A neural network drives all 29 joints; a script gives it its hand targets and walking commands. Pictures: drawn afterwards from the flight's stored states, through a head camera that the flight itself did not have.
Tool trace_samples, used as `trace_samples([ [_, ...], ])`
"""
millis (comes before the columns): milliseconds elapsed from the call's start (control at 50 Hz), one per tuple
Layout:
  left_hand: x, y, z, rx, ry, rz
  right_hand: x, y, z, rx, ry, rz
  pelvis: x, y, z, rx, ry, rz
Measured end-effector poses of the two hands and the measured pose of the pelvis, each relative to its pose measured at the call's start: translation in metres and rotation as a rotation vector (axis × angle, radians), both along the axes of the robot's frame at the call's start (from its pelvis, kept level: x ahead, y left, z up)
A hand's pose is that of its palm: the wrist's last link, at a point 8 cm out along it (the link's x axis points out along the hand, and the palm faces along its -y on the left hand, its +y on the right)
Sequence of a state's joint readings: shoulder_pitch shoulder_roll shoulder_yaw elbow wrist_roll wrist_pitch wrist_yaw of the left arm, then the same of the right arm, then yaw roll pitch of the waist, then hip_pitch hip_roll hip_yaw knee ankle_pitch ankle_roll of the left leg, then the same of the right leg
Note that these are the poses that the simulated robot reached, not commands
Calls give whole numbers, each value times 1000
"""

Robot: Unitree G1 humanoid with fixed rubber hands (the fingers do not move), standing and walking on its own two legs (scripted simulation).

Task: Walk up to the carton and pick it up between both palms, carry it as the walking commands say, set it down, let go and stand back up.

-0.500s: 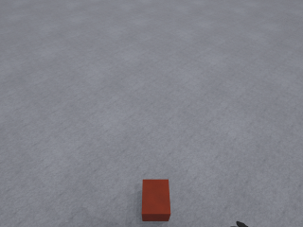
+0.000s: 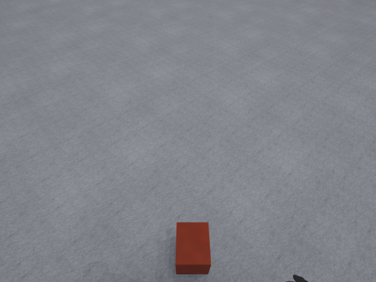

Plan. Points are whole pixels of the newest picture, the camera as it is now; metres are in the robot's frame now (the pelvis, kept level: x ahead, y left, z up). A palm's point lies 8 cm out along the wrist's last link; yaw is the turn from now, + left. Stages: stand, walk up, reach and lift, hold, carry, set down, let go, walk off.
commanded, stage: stand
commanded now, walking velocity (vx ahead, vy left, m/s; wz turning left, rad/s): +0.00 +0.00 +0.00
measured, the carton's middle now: (192, 248) +0.41 -0.01 -0.68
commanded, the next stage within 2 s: reach and lift in 0.18 s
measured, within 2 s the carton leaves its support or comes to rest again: neither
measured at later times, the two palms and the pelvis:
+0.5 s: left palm out of the picture +0.14 +0.22 -0.11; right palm out of the picture +0.16 -0.24 -0.10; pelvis +0.00 +0.00 +0.00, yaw +0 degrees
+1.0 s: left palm (122, 235) +0.27 +0.19 -0.14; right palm (275, 231) +0.29 -0.21 -0.13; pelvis -0.06 -0.01 -0.06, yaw -1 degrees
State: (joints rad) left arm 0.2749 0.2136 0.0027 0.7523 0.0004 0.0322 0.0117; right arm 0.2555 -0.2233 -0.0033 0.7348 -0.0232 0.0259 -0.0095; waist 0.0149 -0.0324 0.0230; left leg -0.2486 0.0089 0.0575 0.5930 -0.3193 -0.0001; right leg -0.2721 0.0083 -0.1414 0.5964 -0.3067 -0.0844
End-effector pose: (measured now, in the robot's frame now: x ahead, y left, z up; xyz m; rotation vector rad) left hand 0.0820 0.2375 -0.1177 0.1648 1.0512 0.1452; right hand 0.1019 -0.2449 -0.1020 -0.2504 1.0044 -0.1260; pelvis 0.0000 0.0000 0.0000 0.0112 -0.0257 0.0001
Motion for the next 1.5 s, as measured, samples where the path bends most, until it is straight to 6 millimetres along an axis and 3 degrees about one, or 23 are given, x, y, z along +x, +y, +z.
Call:
trace_samples([
  [200, 2, 1, 0, -2, 8, 0, 3, 2, 1, 1, 4, 2, 1, 1, 0, -2, 3, 0],
  [400, 56, -8, 10, -13, -22, -31, 49, 5, 6, 27, 12, 20, -3, -2, -1, 1, -7, -1],
  [500, 62, -14, 6, -23, -28, -40, 57, 5, 3, 30, -12, 33, -4, -4, -4, 2, 18, -2],
  [620, 72, -22, -13, -29, -43, -69, 69, 7, -15, 48, -36, 38, -19, -6, -21, 1, 94, -9],
  [720, 104, -31, -20, -25, -116, -96, 97, 12, -24, 50, -89, 62, -38, -8, -36, 4, 156, -13],
  [900, 165, -40, -14, -16, -236, -94, 158, 26, -23, 51, -193, 87, -58, -12, -52, 13, 225, -12],
  [1040, 202, -46, -27, -24, -264, -88, 196, 33, -38, 73, -230, 71, -61, -14, -61, 18, 316, -11],
  [1320, 270, -56, -81, -23, -328, -59, 277, 54, -90, 144, -313, 20, -62, -13, -83, 21, 562, -4],
  [1500, 316, -63, -84, -40, -409, -49, 319, 73, -94, 166, -379, 18, -60, -7, -89, 16, 646, 4],
])
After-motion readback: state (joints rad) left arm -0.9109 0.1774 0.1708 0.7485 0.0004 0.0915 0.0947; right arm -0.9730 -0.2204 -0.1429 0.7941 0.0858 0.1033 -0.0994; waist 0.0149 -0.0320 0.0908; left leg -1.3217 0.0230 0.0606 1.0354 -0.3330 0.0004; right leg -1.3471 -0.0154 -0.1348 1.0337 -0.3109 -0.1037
